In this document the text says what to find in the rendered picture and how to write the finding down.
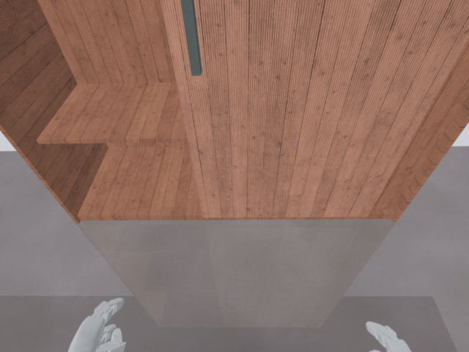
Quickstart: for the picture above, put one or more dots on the wardrobe door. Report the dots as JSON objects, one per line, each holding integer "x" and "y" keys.
{"x": 445, "y": 106}
{"x": 305, "y": 107}

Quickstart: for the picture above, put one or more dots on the left robot hand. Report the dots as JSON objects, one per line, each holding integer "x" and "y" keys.
{"x": 92, "y": 334}

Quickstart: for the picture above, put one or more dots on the right robot hand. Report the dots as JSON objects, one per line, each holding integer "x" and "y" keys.
{"x": 387, "y": 338}

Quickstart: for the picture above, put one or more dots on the handle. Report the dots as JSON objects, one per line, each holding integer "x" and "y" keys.
{"x": 189, "y": 18}

